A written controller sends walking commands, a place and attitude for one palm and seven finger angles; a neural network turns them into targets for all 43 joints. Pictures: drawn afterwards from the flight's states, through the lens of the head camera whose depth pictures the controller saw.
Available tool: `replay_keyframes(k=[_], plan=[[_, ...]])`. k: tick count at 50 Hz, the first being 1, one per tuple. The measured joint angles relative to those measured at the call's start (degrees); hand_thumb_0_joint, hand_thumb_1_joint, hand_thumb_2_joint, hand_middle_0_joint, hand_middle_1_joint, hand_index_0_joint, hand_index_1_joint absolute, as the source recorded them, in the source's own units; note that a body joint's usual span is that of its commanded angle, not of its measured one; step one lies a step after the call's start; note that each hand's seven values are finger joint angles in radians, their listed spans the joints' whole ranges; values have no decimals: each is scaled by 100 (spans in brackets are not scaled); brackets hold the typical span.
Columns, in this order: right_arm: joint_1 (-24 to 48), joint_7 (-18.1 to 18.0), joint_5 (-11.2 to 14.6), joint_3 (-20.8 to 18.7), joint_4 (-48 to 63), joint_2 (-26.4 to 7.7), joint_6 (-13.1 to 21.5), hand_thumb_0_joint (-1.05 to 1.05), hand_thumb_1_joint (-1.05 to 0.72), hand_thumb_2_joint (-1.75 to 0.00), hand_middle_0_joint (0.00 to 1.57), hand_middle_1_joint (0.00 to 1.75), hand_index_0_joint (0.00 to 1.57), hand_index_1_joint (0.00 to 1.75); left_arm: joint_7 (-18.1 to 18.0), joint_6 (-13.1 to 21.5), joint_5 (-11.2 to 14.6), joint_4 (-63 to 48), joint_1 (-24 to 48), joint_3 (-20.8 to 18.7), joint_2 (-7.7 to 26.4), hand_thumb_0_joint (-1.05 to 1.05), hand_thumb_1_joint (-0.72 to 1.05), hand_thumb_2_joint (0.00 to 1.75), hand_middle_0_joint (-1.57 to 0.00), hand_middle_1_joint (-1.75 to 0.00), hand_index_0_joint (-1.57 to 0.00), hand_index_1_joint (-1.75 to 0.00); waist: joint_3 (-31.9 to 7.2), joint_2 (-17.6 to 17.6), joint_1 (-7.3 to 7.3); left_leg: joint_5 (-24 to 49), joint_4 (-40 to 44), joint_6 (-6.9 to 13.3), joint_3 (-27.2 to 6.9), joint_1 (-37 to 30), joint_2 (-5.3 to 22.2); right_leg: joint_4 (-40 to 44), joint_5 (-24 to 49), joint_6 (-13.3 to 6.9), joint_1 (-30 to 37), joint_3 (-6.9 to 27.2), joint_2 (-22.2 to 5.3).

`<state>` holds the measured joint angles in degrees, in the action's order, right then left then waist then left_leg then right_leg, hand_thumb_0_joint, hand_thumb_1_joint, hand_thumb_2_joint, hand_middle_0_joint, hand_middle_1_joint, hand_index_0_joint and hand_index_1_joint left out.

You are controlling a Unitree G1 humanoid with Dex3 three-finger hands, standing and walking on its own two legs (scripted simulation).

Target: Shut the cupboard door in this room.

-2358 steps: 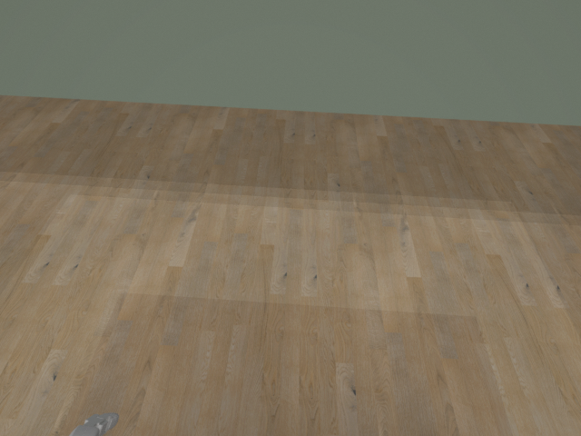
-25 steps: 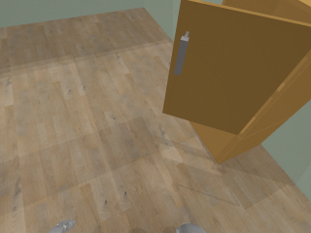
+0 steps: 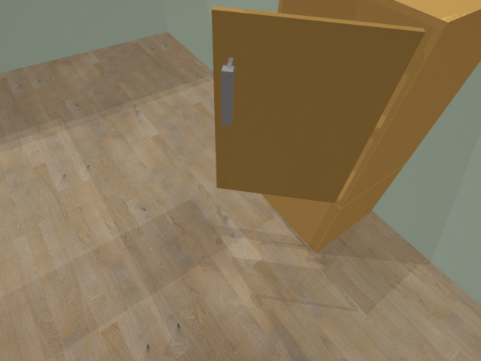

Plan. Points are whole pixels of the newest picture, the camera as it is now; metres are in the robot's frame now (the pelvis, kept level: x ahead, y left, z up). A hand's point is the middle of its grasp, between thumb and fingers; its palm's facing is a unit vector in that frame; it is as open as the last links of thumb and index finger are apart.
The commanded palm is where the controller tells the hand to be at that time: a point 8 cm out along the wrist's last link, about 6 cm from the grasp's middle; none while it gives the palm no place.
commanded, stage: take the last steps up to it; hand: left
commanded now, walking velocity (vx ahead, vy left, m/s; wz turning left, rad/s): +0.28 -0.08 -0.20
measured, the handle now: (228, 92) +0.68 +0.06 +0.06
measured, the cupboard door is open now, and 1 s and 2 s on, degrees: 47 47 47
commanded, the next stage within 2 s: come to a stop and stand still in 0.62 s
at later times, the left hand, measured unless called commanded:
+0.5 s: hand (177, 329) +0.20 +0.13 -0.16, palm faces -0.12 -0.97 -0.21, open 7.4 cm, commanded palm none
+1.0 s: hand (191, 322) +0.22 +0.11 -0.17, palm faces -0.03 -0.98 -0.17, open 7.3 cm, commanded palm none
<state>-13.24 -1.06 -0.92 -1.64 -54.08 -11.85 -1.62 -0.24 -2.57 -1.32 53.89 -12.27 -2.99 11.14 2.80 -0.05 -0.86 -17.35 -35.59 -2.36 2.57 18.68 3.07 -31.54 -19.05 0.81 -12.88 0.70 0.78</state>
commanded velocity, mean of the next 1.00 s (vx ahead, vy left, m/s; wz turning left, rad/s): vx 0.07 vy -0.05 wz -0.04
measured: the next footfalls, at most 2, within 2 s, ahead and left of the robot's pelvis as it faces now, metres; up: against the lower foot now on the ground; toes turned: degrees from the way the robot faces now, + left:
right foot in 0.46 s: +0.14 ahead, -0.16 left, +0.00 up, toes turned -11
left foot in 0.78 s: +0.28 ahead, +0.03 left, +0.00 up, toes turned +2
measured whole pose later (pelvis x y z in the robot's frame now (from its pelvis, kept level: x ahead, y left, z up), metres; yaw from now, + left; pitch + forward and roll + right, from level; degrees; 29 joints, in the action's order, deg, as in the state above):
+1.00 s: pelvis +0.20 -0.06 +0.01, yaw -5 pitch +1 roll +1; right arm -6.4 -2.8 -0.6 -0.1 -57.6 -7.6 -0.2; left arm -1.7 -2.4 -0.8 60.7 -14.3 -1.5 8.5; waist 5.2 -1.8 1.5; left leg -12.5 -29.3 2.9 7.7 17.8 0.5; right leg -34.6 -22.5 0.5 -11.2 -2.4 -2.2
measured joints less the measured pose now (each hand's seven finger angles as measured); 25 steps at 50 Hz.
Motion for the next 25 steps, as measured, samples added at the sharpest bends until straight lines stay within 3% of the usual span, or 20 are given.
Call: replay_keyframes(k=[1,3,6,9,13,19,22,25], plan=[[-13,-3,-34,18,-23,48,64,0,-91,-90,20,30,20,29,12,-25,21,41,-30,-21,36,1,91,90,-20,-30,-21,-30,-32,-94,-1,21,52,181,50,-29,-45,-232,-218,-35,-91,56,-21],[-83,2,-101,79,-11,126,135,0,-91,-90,20,30,20,29,43,-98,13,119,-108,-62,88,1,91,90,-20,-30,-21,-30,-93,-186,9,-75,-11,353,167,-68,-22,-1161,-875,-108,-438,81,41],[-322,-25,-141,128,0,199,231,0,-90,-90,21,30,21,29,154,-136,-54,229,-173,-117,147,1,91,90,-20,-30,-20,-30,-178,-176,-57,46,423,360,247,-351,51,-2528,-715,-117,-1003,-72,64],[-556,-49,-139,151,-109,227,296,0,-90,-90,21,30,21,30,231,-62,-53,238,-163,-150,181,1,91,90,-20,-30,-20,-30,-186,-142,-63,271,991,352,310,-686,78,-2915,-232,-61,-1332,-169,-54],[-801,-54,-121,119,-314,234,339,0,-90,-90,21,30,21,30,251,-12,-41,225,-114,-143,176,1,91,90,-20,-30,-20,-30,-162,-96,-68,385,1457,316,459,-1034,95,-2499,185,2,-1490,-199,-236],[-1042,-13,-132,28,-588,214,284,0,-90,-90,21,30,21,30,257,20,-32,263,92,-93,92,1,91,90,-20,-30,-20,-30,-56,2,-226,127,1453,159,641,-1326,160,-963,251,-22,-1154,-378,-378],[-1172,14,-104,-1,-731,207,228,0,-90,-90,21,30,21,30,253,143,-29,248,138,-78,58,1,91,90,-20,-30,-20,-30,-68,24,-252,-276,1002,7,686,-1333,237,-31,513,-97,-634,-475,-307],[-1111,51,-33,-25,-893,158,102,0,-90,-90,21,30,21,29,162,336,-17,319,215,-48,-79,1,91,90,-20,-30,-20,-30,-27,211,-216,-1152,-487,176,351,-800,329,-66,452,-257,-477,-594,-155]])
